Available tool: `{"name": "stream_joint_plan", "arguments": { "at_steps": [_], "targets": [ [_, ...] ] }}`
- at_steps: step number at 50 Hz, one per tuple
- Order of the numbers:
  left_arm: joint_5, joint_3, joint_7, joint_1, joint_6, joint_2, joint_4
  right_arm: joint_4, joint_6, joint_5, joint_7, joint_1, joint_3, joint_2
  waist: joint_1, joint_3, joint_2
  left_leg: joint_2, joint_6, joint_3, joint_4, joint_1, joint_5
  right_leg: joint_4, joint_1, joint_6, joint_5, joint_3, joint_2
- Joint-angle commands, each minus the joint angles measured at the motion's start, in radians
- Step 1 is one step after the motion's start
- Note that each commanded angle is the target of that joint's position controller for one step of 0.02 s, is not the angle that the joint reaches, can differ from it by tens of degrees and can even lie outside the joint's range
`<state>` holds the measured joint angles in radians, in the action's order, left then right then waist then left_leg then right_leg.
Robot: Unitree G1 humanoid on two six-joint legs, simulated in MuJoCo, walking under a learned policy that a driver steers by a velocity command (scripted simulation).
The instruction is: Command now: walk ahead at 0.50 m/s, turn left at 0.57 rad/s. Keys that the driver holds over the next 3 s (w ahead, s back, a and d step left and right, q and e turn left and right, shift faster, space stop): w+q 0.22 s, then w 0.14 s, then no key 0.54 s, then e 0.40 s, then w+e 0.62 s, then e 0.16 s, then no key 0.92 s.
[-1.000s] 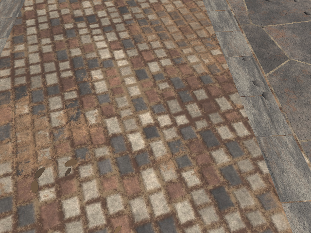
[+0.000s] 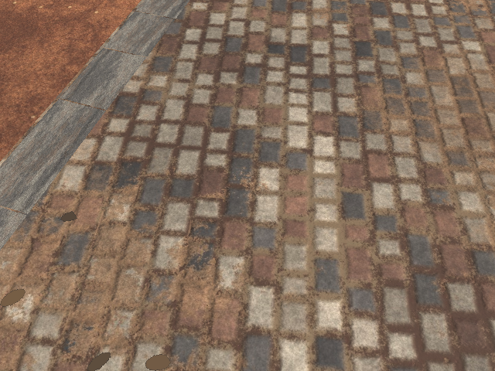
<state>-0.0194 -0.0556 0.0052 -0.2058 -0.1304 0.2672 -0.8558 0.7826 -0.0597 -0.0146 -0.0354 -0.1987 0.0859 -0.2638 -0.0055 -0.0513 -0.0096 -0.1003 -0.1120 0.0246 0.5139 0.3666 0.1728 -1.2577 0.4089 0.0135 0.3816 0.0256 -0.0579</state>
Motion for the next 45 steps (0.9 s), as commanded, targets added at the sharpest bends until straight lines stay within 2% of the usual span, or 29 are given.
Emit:
{"name": "stream_joint_plan", "arguments": {
  "at_steps": [1, 3, 5, 9, 11, 13, 15, 16, 17, 18, 19, 20, 21, 22, 23, 24, 26, 27, 29, 32, 35, 37, 38, 39, 40, 41, 42, 43, 45],
  "targets": [
    [0.022, -0.036, 0.003, -0.015, -0.003, 0.116, 0.088, -0.078, -0.021, 0.001, 0.011, -0.005, 0.016, -0.090, 0.031, 0.113, 0.006, 0.271, -0.202, -0.386, -0.279, -0.228, -0.235, 0.095, 0.213, -0.013, -0.066, 0.060, -0.073],
    [0.034, -0.032, 0.007, 0.010, 0.015, 0.091, 0.108, -0.076, -0.024, 0.000, 0.023, -0.030, 0.024, -0.125, 0.035, 0.091, 0.013, 0.251, -0.205, -0.332, -0.297, -0.156, -0.313, 0.191, 0.204, -0.047, -0.118, 0.036, -0.065],
    [0.038, -0.026, 0.012, 0.093, 0.021, 0.077, 0.141, -0.072, -0.022, -0.002, 0.038, -0.066, 0.031, -0.150, 0.011, 0.067, 0.033, 0.222, -0.186, -0.293, -0.299, -0.125, -0.324, 0.333, 0.222, -0.071, -0.228, 0.020, -0.044],
    [0.025, -0.012, 0.000, 0.235, 0.014, 0.049, 0.186, -0.066, -0.008, -0.010, 0.048, -0.126, 0.030, -0.149, -0.050, 0.057, 0.089, 0.171, -0.122, -0.270, -0.265, -0.112, -0.195, 0.631, 0.152, -0.068, -0.448, 0.011, 0.024],
    [0.016, -0.013, -0.008, 0.281, 0.008, 0.062, 0.208, -0.059, -0.004, -0.012, 0.048, -0.155, 0.031, -0.152, -0.070, 0.056, 0.104, 0.190, -0.112, -0.315, -0.240, -0.139, -0.151, 0.693, 0.128, -0.062, -0.467, 0.017, 0.044],
    [0.015, -0.017, -0.021, 0.290, -0.003, 0.081, 0.218, -0.049, 0.000, -0.013, 0.052, -0.178, 0.026, -0.137, -0.076, 0.062, 0.110, 0.224, -0.106, -0.356, -0.189, -0.217, -0.128, 0.743, 0.131, -0.043, -0.449, 0.031, 0.043],
    [0.017, -0.022, -0.031, 0.273, -0.015, 0.099, 0.220, -0.042, 0.003, -0.007, 0.056, -0.185, 0.024, -0.134, -0.063, 0.063, 0.129, 0.258, -0.096, -0.400, -0.143, -0.278, -0.155, 0.770, 0.106, -0.013, -0.383, 0.030, 0.043],
    [0.017, -0.026, -0.032, 0.239, -0.019, 0.107, 0.214, -0.043, 0.005, -0.004, 0.057, -0.177, 0.025, -0.137, -0.042, 0.066, 0.147, 0.263, -0.086, -0.409, -0.114, -0.292, -0.206, 0.785, 0.064, 0.006, -0.345, 0.017, 0.049],
    [0.022, -0.037, -0.029, 0.161, -0.024, 0.122, 0.193, -0.049, 0.007, -0.003, 0.056, -0.159, 0.021, -0.129, 0.002, 0.096, 0.150, 0.232, -0.069, -0.395, -0.045, -0.294, -0.319, 0.828, -0.043, 0.034, -0.342, -0.008, 0.067],
    [0.035, -0.050, -0.024, 0.039, -0.028, 0.158, 0.171, -0.062, 0.003, 0.004, 0.050, -0.140, 0.008, -0.097, 0.060, 0.192, 0.125, 0.180, -0.039, -0.350, 0.121, -0.243, -0.367, 0.806, -0.243, 0.083, -0.369, 0.043, 0.005],
    [0.051, -0.066, -0.021, -0.109, -0.027, 0.227, 0.159, -0.080, -0.002, 0.022, 0.053, -0.177, -0.009, -0.056, 0.093, 0.331, -0.023, 0.081, 0.016, -0.262, 0.426, -0.051, -0.153, 0.762, -0.534, 0.174, -0.494, 0.253, -0.175],
    [0.050, -0.079, -0.032, -0.181, -0.013, 0.258, 0.107, -0.063, -0.011, -0.012, 0.053, -0.332, -0.019, -0.025, 0.041, 0.404, -0.353, -0.037, 0.083, -0.203, 0.714, 0.260, 0.420, 0.876, -0.752, 0.328, -0.444, 0.671, -0.356],
    [0.020, -0.055, -0.035, -0.159, -0.009, 0.162, 0.124, -0.041, -0.011, -0.020, 0.056, -0.296, -0.004, -0.121, 0.062, 0.319, -0.206, 0.020, 0.091, -0.267, 0.826, 0.353, 0.423, 0.902, -0.697, 0.301, -0.372, 0.687, -0.349],
    [0.019, -0.038, -0.032, -0.080, -0.002, 0.113, 0.142, -0.059, -0.004, -0.013, 0.058, -0.180, 0.005, -0.155, 0.072, 0.203, -0.095, 0.046, 0.103, -0.244, 0.846, 0.361, 0.349, 0.889, -0.560, 0.264, -0.519, 0.509, -0.315],
    [0.029, -0.023, -0.035, -0.020, 0.004, 0.090, 0.152, -0.073, 0.002, 0.004, 0.060, -0.118, 0.005, -0.148, 0.048, 0.152, -0.010, 0.079, 0.114, -0.207, 0.815, 0.319, 0.305, 0.891, -0.432, 0.247, -0.704, 0.379, -0.269],
    [0.031, -0.015, -0.038, 0.013, 0.007, 0.073, 0.147, -0.086, 0.007, 0.018, 0.060, -0.093, 0.007, -0.133, 0.018, 0.123, 0.002, 0.115, 0.119, -0.184, 0.743, 0.284, 0.280, 0.898, -0.347, 0.235, -0.822, 0.299, -0.234],
    [0.038, -0.002, -0.040, 0.034, 0.005, 0.049, 0.126, -0.081, 0.020, 0.014, 0.057, -0.124, -0.003, -0.072, -0.023, 0.125, -0.062, 0.148, 0.129, -0.139, 0.590, 0.175, 0.236, 0.934, -0.253, 0.210, -0.922, 0.184, -0.163],
    [0.041, -0.003, -0.037, 0.038, 0.006, 0.059, 0.116, -0.079, 0.024, 0.011, 0.059, -0.129, -0.011, -0.045, -0.029, 0.134, -0.086, 0.146, 0.139, -0.117, 0.512, 0.142, 0.211, 0.944, -0.233, 0.214, -0.977, 0.142, -0.146],
    [0.038, -0.013, -0.026, 0.046, 0.017, 0.103, 0.100, -0.086, 0.031, 0.014, 0.063, -0.105, -0.022, -0.023, -0.031, 0.168, -0.104, 0.145, 0.153, -0.092, 0.366, 0.073, 0.143, 0.947, -0.214, 0.219, -1.035, 0.090, -0.141],
    [0.024, -0.019, -0.016, 0.030, 0.041, 0.131, 0.078, -0.086, 0.040, 0.012, 0.062, -0.054, -0.023, -0.037, -0.009, 0.200, -0.106, 0.135, 0.156, -0.072, 0.218, -0.016, 0.005, 0.955, -0.211, 0.206, -0.934, 0.056, -0.137],
    [0.019, -0.013, -0.015, 0.016, 0.057, 0.125, 0.056, -0.096, 0.049, 0.015, 0.061, 0.005, -0.016, -0.056, 0.009, 0.167, -0.101, 0.131, 0.139, -0.070, 0.110, -0.054, -0.024, 0.950, -0.208, 0.196, -0.721, 0.078, -0.146],
    [0.010, -0.006, -0.014, 0.031, 0.064, 0.111, 0.048, -0.094, 0.047, 0.021, 0.060, 0.010, -0.012, -0.056, -0.010, 0.140, -0.091, 0.118, 0.109, -0.052, -0.040, -0.135, -0.101, 0.918, -0.184, 0.162, -0.541, 0.087, -0.125],
    [0.010, 0.002, -0.014, 0.004, 0.064, 0.091, 0.037, -0.097, 0.045, 0.030, 0.061, 0.015, -0.008, -0.072, -0.010, 0.130, -0.067, 0.138, 0.089, -0.079, -0.113, -0.189, -0.191, 0.896, -0.166, 0.121, -0.439, 0.089, -0.096],
    [0.029, 0.012, -0.013, -0.022, 0.060, 0.065, 0.036, -0.106, 0.043, 0.039, 0.068, 0.008, -0.001, -0.114, 0.007, 0.158, -0.006, 0.223, 0.060, -0.163, -0.095, -0.281, -0.401, 0.842, -0.122, 0.072, -0.321, 0.063, -0.051],
    [0.042, 0.014, -0.017, -0.128, 0.054, 0.049, 0.016, -0.109, 0.052, 0.034, 0.075, 0.026, 0.008, -0.158, 0.076, 0.185, 0.119, 0.293, -0.003, -0.222, -0.046, -0.367, -0.477, 0.817, -0.044, 0.030, -0.095, 0.004, 0.025],
    [0.040, 0.026, -0.013, -0.125, 0.061, 0.022, 0.010, -0.103, 0.057, 0.026, 0.070, 0.048, -0.006, -0.088, 0.069, 0.200, 0.158, 0.287, -0.023, -0.220, -0.055, -0.296, -0.293, 0.826, -0.098, 0.003, -0.052, -0.025, 0.031],
    [0.038, 0.024, -0.009, -0.062, 0.073, 0.046, 0.017, -0.109, 0.059, 0.020, 0.061, 0.083, -0.013, -0.051, 0.047, 0.137, 0.128, 0.232, 0.004, -0.196, -0.061, -0.222, -0.164, 0.833, -0.113, -0.009, -0.088, -0.033, 0.035],
    [0.036, 0.019, -0.004, -0.032, 0.085, 0.064, 0.017, -0.111, 0.058, 0.025, 0.056, 0.092, -0.014, -0.050, 0.034, 0.102, 0.099, 0.200, 0.028, -0.173, -0.057, -0.192, -0.139, 0.826, -0.101, -0.010, -0.107, -0.034, 0.037],
    [0.039, 0.017, 0.002, -0.038, 0.102, 0.075, 0.014, -0.100, 0.046, 0.027, 0.050, 0.078, -0.010, -0.070, 0.034, 0.083, 0.097, 0.186, 0.040, -0.161, -0.042, -0.174, -0.184, 0.818, -0.112, -0.008, -0.144, -0.025, 0.030]
  ]
}}
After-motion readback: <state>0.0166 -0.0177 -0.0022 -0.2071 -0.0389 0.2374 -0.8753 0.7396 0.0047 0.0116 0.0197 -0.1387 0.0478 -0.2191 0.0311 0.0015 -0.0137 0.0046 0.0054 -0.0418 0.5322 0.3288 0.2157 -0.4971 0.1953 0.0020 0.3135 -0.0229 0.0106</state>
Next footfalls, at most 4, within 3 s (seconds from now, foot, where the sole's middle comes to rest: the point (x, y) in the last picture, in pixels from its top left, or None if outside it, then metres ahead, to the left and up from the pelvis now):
0.36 right None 0.39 -0.12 -0.77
0.76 left None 0.41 0.13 -0.77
1.28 right None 0.40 -0.13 -0.77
1.86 left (233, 311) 0.61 0.06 -0.77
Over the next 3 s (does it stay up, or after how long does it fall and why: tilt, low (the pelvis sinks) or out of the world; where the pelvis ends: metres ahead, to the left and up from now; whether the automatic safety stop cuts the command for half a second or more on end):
stays up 0.75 -0.11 0.00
